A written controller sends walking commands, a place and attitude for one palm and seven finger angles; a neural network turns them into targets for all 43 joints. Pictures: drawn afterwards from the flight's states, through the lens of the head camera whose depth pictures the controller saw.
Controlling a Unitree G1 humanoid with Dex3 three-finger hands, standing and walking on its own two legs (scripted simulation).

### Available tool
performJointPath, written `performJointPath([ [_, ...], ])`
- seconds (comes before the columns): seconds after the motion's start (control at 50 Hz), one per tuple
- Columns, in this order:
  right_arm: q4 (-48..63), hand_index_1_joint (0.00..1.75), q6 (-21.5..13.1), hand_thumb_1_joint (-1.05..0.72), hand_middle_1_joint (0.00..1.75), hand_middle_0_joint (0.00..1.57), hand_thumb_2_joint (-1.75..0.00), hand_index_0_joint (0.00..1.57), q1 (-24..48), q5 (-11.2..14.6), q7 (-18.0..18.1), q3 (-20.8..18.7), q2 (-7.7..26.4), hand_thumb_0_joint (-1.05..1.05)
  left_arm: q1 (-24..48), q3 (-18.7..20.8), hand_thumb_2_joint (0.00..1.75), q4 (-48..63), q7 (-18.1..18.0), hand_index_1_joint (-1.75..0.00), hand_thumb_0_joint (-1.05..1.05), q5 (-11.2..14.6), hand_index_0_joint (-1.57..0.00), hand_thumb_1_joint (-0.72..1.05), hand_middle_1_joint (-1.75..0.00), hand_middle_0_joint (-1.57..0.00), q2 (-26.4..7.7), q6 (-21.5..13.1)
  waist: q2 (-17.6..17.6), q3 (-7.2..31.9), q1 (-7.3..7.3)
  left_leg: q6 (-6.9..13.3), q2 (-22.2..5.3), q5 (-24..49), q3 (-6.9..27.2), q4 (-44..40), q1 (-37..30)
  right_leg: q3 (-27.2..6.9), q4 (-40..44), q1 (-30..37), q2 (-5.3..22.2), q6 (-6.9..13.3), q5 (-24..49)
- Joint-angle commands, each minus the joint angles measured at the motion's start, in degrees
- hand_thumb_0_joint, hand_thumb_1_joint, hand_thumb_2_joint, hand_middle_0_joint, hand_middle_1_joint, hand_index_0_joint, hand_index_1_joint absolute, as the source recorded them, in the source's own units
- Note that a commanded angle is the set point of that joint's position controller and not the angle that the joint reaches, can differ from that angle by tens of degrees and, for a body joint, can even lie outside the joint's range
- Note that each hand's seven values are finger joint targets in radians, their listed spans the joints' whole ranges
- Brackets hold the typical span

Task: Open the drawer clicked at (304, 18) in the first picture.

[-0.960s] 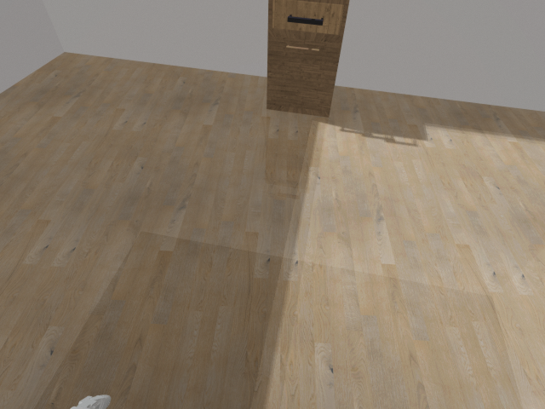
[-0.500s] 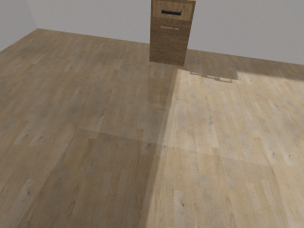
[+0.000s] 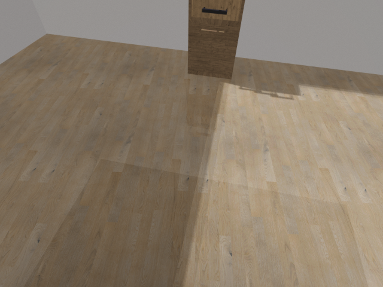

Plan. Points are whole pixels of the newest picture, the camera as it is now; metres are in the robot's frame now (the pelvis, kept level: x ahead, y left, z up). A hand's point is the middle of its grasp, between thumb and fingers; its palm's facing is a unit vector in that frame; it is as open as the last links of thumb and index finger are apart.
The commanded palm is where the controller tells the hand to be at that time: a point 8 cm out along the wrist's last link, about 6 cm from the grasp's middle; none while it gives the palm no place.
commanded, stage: look at it before walking up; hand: left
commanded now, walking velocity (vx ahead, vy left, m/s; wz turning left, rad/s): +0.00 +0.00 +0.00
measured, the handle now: (214, 10) +2.05 -0.07 -0.17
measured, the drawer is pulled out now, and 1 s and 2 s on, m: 0.00 0.00 0.00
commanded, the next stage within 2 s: walk to a spot facing it in 0.48 s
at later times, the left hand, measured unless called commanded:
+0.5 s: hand out of the picture +0.09 +0.24 -0.16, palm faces -0.03 -0.94 -0.33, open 7.3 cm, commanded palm none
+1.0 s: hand out of the picture +0.06 +0.19 -0.20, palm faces -0.08 -0.99 -0.14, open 7.3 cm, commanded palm none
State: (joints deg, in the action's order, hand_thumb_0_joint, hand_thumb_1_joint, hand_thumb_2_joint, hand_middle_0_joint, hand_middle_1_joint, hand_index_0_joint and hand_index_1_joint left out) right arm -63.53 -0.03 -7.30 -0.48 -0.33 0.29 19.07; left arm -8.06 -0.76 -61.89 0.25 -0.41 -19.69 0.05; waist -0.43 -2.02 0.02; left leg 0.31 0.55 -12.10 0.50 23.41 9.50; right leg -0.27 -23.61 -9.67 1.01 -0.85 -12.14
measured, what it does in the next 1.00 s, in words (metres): shifts its weight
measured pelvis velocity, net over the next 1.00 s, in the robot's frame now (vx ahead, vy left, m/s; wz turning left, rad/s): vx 0.10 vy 0.01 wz -0.10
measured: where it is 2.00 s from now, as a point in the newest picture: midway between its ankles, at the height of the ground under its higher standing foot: (205, 233)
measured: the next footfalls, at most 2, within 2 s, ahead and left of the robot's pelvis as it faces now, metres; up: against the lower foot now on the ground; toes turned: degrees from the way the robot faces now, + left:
right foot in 1.26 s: +0.35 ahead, -0.15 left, +0.00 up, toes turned -16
left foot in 1.68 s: +0.53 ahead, +0.07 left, +0.00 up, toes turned +2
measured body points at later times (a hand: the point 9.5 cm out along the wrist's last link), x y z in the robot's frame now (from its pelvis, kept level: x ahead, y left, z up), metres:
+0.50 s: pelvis +0.01 +0.00 +0.00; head +0.02 +0.00 +0.45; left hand +0.09 +0.29 -0.13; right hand +0.10 -0.30 -0.13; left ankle +0.01 +0.12 -0.74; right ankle +0.01 -0.13 -0.74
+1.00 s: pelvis +0.10 +0.01 -0.02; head +0.11 +0.03 +0.43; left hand +0.07 +0.24 -0.19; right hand +0.05 -0.23 -0.16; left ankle +0.01 +0.12 -0.74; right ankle +0.02 -0.11 -0.71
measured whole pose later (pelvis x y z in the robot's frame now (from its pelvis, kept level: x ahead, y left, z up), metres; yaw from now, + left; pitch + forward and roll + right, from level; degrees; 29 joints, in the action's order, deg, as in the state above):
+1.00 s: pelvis +0.10 +0.01 -0.02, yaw -6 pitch +0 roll -1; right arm -64.0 -3.5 -19.9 -1.4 0.8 -0.2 10.5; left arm -22.3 0.8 -65.2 0.8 -0.9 -11.0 0.8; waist -1.9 -0.2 -0.5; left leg 1.3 -1.5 -27.5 -5.1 32.7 5.2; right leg -1.3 -51.2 -16.7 -0.9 1.2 -26.4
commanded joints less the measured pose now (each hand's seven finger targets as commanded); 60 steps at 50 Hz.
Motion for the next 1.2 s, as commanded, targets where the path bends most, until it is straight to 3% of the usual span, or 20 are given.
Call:
performJointPath([
  [0.0, 3.79, 0.3, -1.72, -0.9, 0.3, 0.2, -0.9, 0.2, 3.28, -0.03, 0.73, -2.54, 12.04, 0.0, 2.5, 2.6, 0.9, 3.66, -0.8, -0.3, 0.0, -0.23, -0.2, 0.9, -0.3, -0.2, -11.42, -1.38, -0.35, 2.78, 0.03, 1.56, -6.73, 4.51, 6.18, -4.66, 0.1, -5.79, 4.96, -0.19, 6.04, 2.4, 1.67],
  [0.36, 3.85, 0.3, -1.84, -0.9, 0.3, 0.2, -0.9, 0.2, 4.01, 0.03, 1.01, -2.36, 12.09, 0.0, 2.52, 2.68, 0.9, 3.4, -0.93, -0.3, 0.0, -0.16, -0.2, 0.9, -0.3, -0.2, -11.45, -1.52, 0.49, 4.51, 0.05, 1.29, -7.25, 10.7, 5.38, -4.31, -2.57, -5.29, 4.2, 2.11, 6.15, 2.45, 9.71],
  [0.56, 3.86, 0.3, -1.84, -0.9, 0.3, 0.2, -0.9, 0.2, 4.11, 0.11, 1.06, -2.32, 12.24, 0.0, 2.69, 2.65, 0.9, 3.38, -0.91, -0.3, 0.0, -0.21, -0.2, 0.9, -0.3, -0.2, -11.53, -1.47, 0.11, 4.1, 0.1, 1.31, -7.45, 11.42, 5.26, -4.94, -3.07, -5.13, 4.52, 2.55, 6.12, 2.33, 10.41],
  [0.6, 2.1, 0.3, -0.73, -0.9, 0.3, 0.2, -0.9, 0.2, 0.33, -0.41, 0.74, -0.59, 4.84, 0.0, -1.61, 1.14, 0.9, 1.55, -1.13, -0.3, 0.0, -0.24, -0.2, 0.9, -0.3, -0.2, -4.36, -0.21, -0.11, 4.62, 0.12, 0.19, -6.84, 2.08, 3.55, -4.02, -3.01, -5.03, 4.32, 1.93, 5.36, 1.47, -0.3],
  [0.66, 2.28, 0.3, 0.01, -0.9, 0.3, 0.2, -0.9, 0.2, -1.26, -1.0, 0.35, -1.09, 5.15, 0.0, -3.76, 1.79, 0.9, 1.57, -0.19, -0.3, 0.0, -0.83, -0.2, 0.9, -0.3, -0.2, -5.06, 0.65, -0.8, -2.18, 0.41, 0.53, -5.74, -17.72, 3.38, -4.13, 3.33, -7.71, 5.78, -3.46, 4.31, 2.76, -19.04],
  [0.72, 3.19, 0.3, -0.13, -0.9, 0.3, 0.2, -0.9, 0.2, -2.52, -1.1, 0.2, -1.56, 5.11, 0.0, -6.27, 2.58, 0.9, 2.33, 0.33, -0.3, 0.0, -0.99, -0.2, 0.9, -0.3, -0.2, -5.35, 0.58, -2.74, -6.08, 0.84, 0.93, -5.07, -22.12, 2.45, -0.57, 7.82, -10.62, 5.93, -5.72, 4.18, 4.56, -24.48],
  [0.76, 3.76, 0.3, -0.83, -0.9, 0.3, 0.2, -0.9, 0.2, -3.94, -1.01, 0.32, -1.62, 3.78, 0.0, -8.3, 3.16, 0.9, 2.44, 0.37, -0.3, 0.0, -0.83, -0.2, 0.9, -0.3, -0.2, -4.87, 0.1, -3.74, -6.75, 0.75, 0.95, -4.26, -18.63, 0.62, 3.25, 9.21, -13.3, 5.98, -4.98, 5.51, 6.22, -23.13],
  [0.8, 3.86, 0.3, -1.76, -0.9, 0.3, 0.2, -0.9, 0.2, -5.78, -0.74, 0.47, -1.64, 2.4, 0.0, -10.4, 3.57, 0.9, 2.22, 0.24, -0.3, 0.0, -0.57, -0.2, 0.9, -0.3, -0.2, -4.55, -0.65, -5.18, -4.12, 0.39, 0.82, -3.73, -12.88, -1.58, 7.23, 8.11, -14.93, 4.77, -2.53, 6.84, 7.65, -16.67],
  [0.86, 3.63, 0.3, -2.79, -0.9, 0.3, 0.2, -0.9, 0.2, -8.61, -0.4, 0.67, -1.91, 0.72, 0.0, -11.69, 4.2, 0.9, 2.05, -0.13, -0.3, 0.0, -0.56, -0.2, 0.9, -0.3, -0.2, -3.86, -1.38, -5.17, -2.91, -0.57, 0.73, -3.96, -10.75, -3.68, 8.33, 5.66, -15.25, 1.3, -2.46, 7.8, 8.92, -7.04],
  [0.88, 2.69, 0.3, -3.25, -0.9, 0.3, 0.2, -0.9, 0.2, -11.45, -0.32, 0.86, -2.02, 0.52, 0.0, -10.78, 4.27, 0.9, 2.22, -0.13, -0.3, 0.0, -0.53, -0.2, 0.9, -0.3, -0.2, -2.89, -1.52, -3.03, -2.66, -1.97, 1.41, -5.03, -7.69, -2.24, 5.45, 1.21, -12.19, -3.29, -5.06, 5.87, 8.03, -2.58],
  [0.9, 0.64, 0.3, -3.79, -0.9, 0.3, 0.2, -0.9, 0.2, -17.01, -0.56, 1.24, -2.57, 2.38, 0.0, -8.96, 3.92, 0.9, 3.06, 0.05, -0.3, 0.0, -0.36, -0.2, 0.9, -0.3, -0.2, -0.6, -1.68, 5.8, -1.48, -4.61, 4.08, -10.01, -0.31, 5.07, 0.13, -9.18, -5.65, -15.57, -13.16, 0.8, 5.81, 3.05],
  [0.92, -2.23, 0.3, -4.25, -0.9, 0.3, 0.2, -0.9, 0.2, -26.05, -1.07, 1.74, -3.9, 5.86, 0.0, -4.36, 3.33, 0.9, 5.29, 0.21, -0.3, 0.0, -0.32, -0.2, 0.9, -0.3, -0.2, 2.55, -2.34, 17.27, -1.28, -7.81, 8.74, -19.33, 13.34, 17.86, -5.04, -19.37, 3.46, -31.92, -26.16, -3.98, 3.15, -5.19],
  [0.94, -4.06, 0.3, -4.2, -0.9, 0.3, 0.2, -0.9, 0.2, -30.71, -1.27, 2.3, -3.47, 4.12, 0.0, 0.21, 3.01, 0.9, 7.31, -0.26, -0.3, 0.0, -0.64, -0.2, 0.9, -0.3, -0.2, 2.51, -3.03, 15.07, -4.86, -8.64, 10.84, -23.69, 29.65, 21.28, -5.52, -23.81, 1.11, -39.35, -35.89, -2.5, 2.83, -19.18],
  [0.96, -4.34, 0.3, -4.33, -0.9, 0.3, 0.2, -0.9, 0.2, -31.16, -1.22, 2.68, -2.62, 1.99, 0.0, 0.73, 3.44, 0.9, 7.08, -0.39, -0.3, 0.0, -0.82, -0.2, 0.9, -0.3, -0.2, 1.85, -3.07, 10.92, -5.97, -7.94, 11.07, -24.08, 37.37, 18.73, -3.63, -23.96, -0.98, -42.38, -38.0, 0.11, 2.96, -18.54],
  [0.98, -3.45, 0.3, -4.5, -0.9, 0.3, 0.2, -0.9, 0.2, -29.1, -1.19, 2.87, -2.41, 0.18, 0.0, 1.02, 3.66, 0.9, 6.75, -0.01, -0.3, 0.0, -0.76, -0.2, 0.9, -0.3, -0.2, 3.08, -2.96, 7.79, -7.85, -6.96, 10.83, -23.28, 35.91, 14.87, -4.14, -20.5, -1.03, -43.33, -37.03, 2.11, 3.16, -16.63],
  [1.02, -2.22, 0.3, -4.91, -0.9, 0.3, 0.2, -0.9, 0.2, -24.95, -1.09, 2.88, -2.55, -0.6, 0.0, 1.94, 3.65, 0.9, 7.4, 1.11, -0.3, 0.0, -0.75, -0.2, 0.9, -0.3, -0.2, 4.83, -2.26, 5.81, -10.28, -4.37, 9.63, -21.41, 26.31, 10.55, -7.6, -15.31, 0.62, -40.45, -36.0, 4.02, 2.73, -14.51],
  [1.08, -1.78, 0.3, -5.35, -0.9, 0.3, 0.2, -0.9, 0.2, -22.1, -1.03, 2.98, -2.53, -1.69, 0.0, 3.56, 3.17, 0.9, 8.61, 2.22, -0.3, 0.0, -0.51, -0.2, 0.9, -0.3, -0.2, 7.44, -1.42, 8.92, -11.55, -1.94, 7.2, -15.95, 20.56, 0.69, -12.12, -8.74, 5.69, -27.54, -28.14, 3.76, 2.42, -6.86],
  [1.12, -2.39, 0.3, -5.26, -0.9, 0.3, 0.2, -0.9, 0.2, -21.64, -0.84, 2.81, -2.52, -1.3, 0.0, 2.41, 3.12, 0.9, 8.41, 2.33, -0.3, 0.0, -0.29, -0.2, 0.9, -0.3, -0.2, 7.95, -1.41, 9.51, -9.34, -0.86, 6.43, -13.89, 28.54, -3.25, -11.32, -5.55, 9.9, -20.02, -17.21, 0.53, 3.18, -2.99],
  [1.16, -2.58, 0.3, -5.27, -0.9, 0.3, 0.2, -0.9, 0.2, -20.33, -0.23, 2.88, -3.08, 0.66, 0.0, -4.92, 3.62, 0.9, 6.22, 1.86, -0.3, 0.0, -0.51, -0.2, 0.9, -0.3, -0.2, 6.96, -1.49, 8.73, -4.38, 2.94, 6.25, -14.43, 43.96, -6.07, -3.36, -6.55, 11.05, -17.08, -7.4, -1.84, 5.02, 0.14],
  [1.18, -2.65, 0.3, -5.24, -0.9, 0.3, 0.2, -0.9, 0.2, -20.04, -0.01, 2.83, -3.35, 1.28, 0.0, -10.09, 4.05, 0.9, 4.47, 1.5, -0.3, 0.0, -0.81, -0.2, 0.9, -0.3, -0.2, 5.86, -1.68, 7.91, -0.72, 5.06, 5.33, -13.77, 47.28, -7.3, 3.57, -7.1, 10.94, -14.24, -1.27, -2.57, 5.74, 2.11],
])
